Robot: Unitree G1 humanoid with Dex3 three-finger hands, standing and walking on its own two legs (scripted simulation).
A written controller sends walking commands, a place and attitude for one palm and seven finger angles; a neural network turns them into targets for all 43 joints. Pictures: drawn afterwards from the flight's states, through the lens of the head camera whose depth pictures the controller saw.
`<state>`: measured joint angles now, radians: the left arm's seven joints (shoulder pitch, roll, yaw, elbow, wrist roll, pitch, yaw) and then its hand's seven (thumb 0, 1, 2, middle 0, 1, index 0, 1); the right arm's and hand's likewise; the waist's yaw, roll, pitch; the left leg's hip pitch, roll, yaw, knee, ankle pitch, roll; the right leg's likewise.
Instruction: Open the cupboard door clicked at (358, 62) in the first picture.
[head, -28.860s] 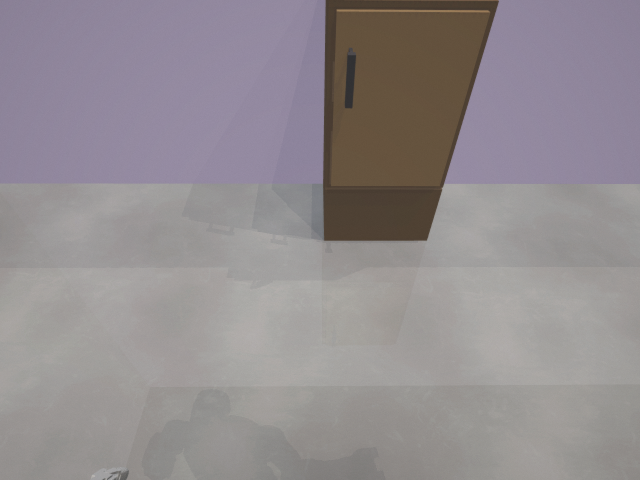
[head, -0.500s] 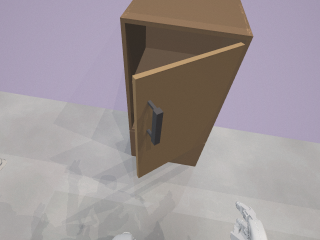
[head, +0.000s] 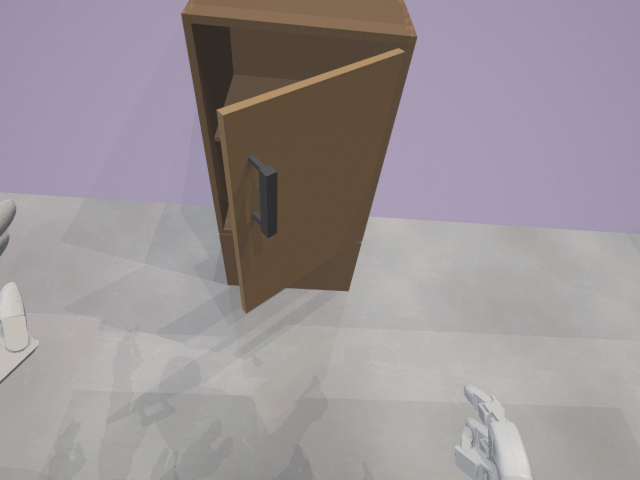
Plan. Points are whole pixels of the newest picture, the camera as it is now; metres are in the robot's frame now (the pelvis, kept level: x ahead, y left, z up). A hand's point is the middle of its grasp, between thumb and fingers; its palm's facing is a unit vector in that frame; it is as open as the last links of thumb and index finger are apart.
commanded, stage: stop stepping back and stand still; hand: left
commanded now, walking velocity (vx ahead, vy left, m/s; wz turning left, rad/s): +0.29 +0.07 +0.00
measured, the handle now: (261, 197) +0.57 +0.14 -0.03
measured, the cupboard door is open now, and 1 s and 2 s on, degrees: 41 41 41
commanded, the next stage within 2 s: let the arm hang, fingers relaxed in 0.56 s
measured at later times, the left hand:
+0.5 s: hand (18, 432) +0.13 +0.24 +0.16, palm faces +0.46 -0.74 -0.49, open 7.4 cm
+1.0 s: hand out of the picture -0.04 +0.16 -0.18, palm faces +0.18 -0.96 -0.20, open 6.8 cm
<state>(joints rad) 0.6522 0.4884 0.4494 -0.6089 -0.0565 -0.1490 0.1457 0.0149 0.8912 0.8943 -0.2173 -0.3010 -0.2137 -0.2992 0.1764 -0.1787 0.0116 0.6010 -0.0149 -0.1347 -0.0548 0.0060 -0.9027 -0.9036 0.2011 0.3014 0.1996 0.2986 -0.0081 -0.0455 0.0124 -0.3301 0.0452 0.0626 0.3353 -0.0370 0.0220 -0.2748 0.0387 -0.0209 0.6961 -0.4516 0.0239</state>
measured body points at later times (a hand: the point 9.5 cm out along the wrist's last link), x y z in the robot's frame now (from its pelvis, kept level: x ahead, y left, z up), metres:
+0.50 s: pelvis -0.07 -0.03 -0.02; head -0.09 -0.03 +0.43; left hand +0.10 +0.28 +0.18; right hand +0.06 -0.27 -0.11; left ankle -0.07 +0.11 -0.74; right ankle -0.07 -0.11 -0.75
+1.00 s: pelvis -0.07 -0.03 -0.02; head -0.06 -0.02 +0.43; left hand -0.05 +0.21 -0.16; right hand +0.02 -0.25 -0.16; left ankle -0.07 +0.10 -0.74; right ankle -0.07 -0.11 -0.74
